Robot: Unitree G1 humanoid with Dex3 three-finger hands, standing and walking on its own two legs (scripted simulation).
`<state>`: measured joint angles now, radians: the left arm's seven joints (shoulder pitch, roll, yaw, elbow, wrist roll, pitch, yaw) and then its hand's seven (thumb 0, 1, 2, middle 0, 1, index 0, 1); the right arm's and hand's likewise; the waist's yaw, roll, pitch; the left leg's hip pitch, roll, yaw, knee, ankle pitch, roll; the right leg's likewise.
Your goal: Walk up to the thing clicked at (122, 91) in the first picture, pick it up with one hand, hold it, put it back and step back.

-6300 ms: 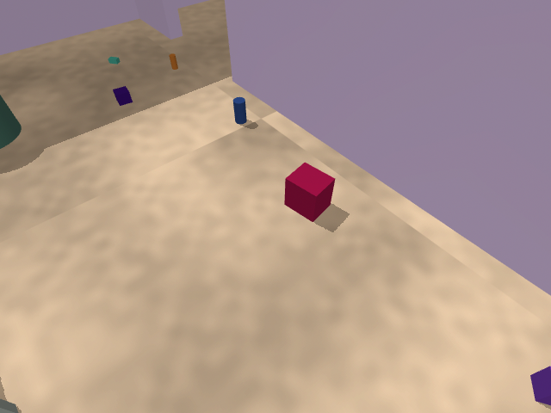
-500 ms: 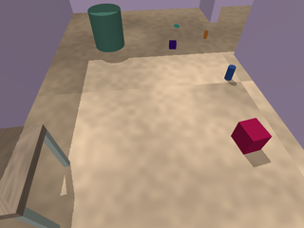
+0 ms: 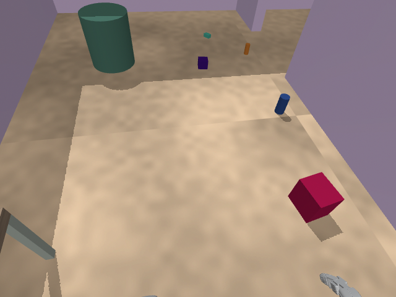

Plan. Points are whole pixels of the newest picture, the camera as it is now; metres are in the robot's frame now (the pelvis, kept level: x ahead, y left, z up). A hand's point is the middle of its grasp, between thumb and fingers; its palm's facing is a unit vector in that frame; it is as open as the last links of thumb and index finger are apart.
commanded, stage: walk up
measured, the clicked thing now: (202, 62) +2.11 -0.11 -0.72
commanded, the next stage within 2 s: none
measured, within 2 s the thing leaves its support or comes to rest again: neither
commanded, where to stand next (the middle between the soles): +0.70 -0.01 m, yaw -3 degrees
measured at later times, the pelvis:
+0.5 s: pelvis +0.21 -0.04 +0.01, yaw -3 degrees
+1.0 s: pelvis +0.41 +0.00 +0.01, yaw -6 degrees
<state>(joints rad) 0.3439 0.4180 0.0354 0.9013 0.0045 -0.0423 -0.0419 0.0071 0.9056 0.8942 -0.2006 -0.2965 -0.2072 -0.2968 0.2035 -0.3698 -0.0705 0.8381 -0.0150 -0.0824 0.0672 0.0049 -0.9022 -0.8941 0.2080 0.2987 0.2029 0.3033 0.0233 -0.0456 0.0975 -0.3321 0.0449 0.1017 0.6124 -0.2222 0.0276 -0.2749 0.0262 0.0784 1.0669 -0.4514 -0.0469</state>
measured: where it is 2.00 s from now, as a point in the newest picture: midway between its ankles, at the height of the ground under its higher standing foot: (188, 211)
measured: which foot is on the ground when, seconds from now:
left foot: down 0.00-0.32, up 0.34-0.68, down 0.70-1.00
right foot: up 0.00-0.26, down 0.28-0.72, up 0.74-1.00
